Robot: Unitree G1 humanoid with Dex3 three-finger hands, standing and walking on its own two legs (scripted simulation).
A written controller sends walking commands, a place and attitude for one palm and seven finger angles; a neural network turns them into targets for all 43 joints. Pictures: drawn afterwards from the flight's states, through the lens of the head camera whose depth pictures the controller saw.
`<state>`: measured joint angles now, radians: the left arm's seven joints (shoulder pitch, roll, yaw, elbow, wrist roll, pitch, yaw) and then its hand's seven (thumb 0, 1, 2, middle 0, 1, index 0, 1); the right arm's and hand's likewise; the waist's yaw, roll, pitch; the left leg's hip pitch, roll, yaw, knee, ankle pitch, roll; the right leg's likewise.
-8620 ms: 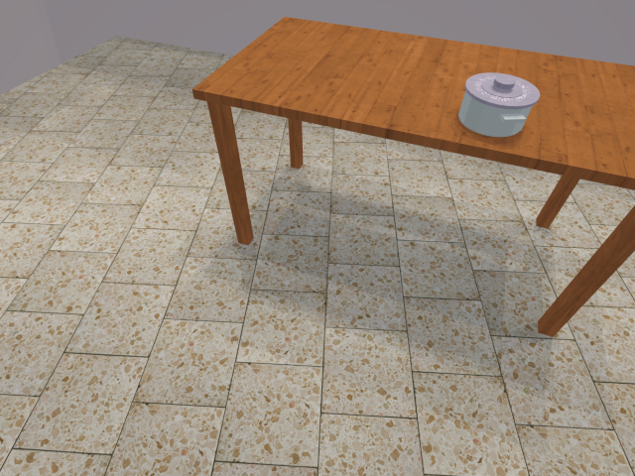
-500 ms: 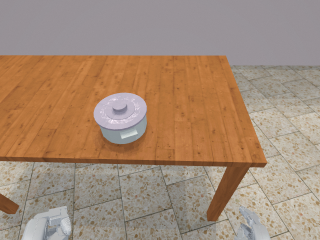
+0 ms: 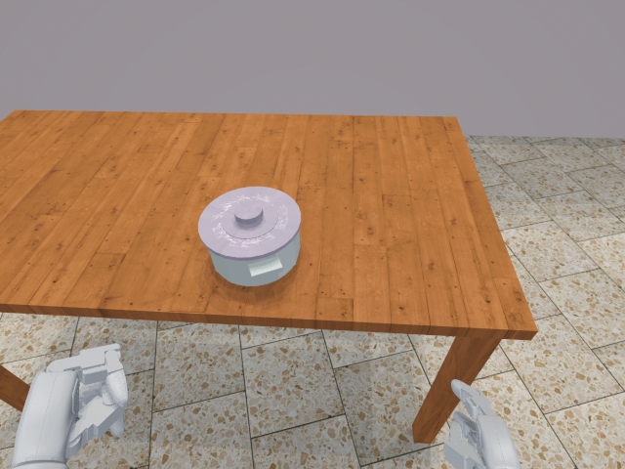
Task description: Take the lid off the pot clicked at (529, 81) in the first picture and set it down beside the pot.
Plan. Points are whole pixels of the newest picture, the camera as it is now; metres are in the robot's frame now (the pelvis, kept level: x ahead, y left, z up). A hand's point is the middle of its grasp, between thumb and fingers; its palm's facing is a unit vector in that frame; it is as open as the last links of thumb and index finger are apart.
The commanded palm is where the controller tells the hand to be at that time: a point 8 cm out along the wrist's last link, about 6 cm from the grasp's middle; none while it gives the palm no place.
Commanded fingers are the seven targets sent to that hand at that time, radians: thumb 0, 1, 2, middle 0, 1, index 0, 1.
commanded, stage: raise the hand higher, near the body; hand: left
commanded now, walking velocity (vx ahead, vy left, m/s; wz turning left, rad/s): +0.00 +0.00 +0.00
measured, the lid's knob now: (248, 211) +0.50 +0.18 +0.04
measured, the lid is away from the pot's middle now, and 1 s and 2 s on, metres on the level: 0.00 0.00 0.00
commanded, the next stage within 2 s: reach forward and open the fingers in 0.04 s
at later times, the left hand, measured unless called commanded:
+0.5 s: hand (99, 388) +0.17 +0.26 +0.08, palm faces -0.23 -0.12 -0.97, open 3.1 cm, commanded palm +0.16 +0.25 +0.14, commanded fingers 0.00 0.33 1.14 -1.07 -0.83 -1.07 -0.83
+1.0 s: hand (116, 336) +0.22 +0.26 +0.09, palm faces -0.20 -0.07 -0.98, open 8.7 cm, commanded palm +0.21 +0.25 +0.16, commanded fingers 0.00 -0.27 1.34 -0.81 -0.08 -0.81 -0.08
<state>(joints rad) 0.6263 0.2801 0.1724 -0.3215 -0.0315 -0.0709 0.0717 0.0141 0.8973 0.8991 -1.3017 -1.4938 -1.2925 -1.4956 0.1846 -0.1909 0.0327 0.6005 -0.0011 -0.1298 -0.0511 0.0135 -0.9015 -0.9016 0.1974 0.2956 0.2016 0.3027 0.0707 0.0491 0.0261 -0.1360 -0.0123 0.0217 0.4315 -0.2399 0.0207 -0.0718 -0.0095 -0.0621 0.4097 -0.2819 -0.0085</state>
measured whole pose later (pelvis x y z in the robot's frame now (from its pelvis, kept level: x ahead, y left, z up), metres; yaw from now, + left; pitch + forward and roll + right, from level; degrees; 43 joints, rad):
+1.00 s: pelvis -0.04 +0.01 +0.00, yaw +0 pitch -2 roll +0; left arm 0.08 0.61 0.00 -0.11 0.79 0.05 -0.22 0.00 -0.10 1.27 -0.89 -0.28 -0.88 -0.28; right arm 0.11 -0.28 0.02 0.60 0.04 0.08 -0.02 0.01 -0.90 -0.90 0.20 0.30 0.20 0.30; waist 0.05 0.13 0.04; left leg -0.19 -0.02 0.02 0.39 -0.16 0.03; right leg -0.14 -0.02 -0.07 0.39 -0.21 -0.01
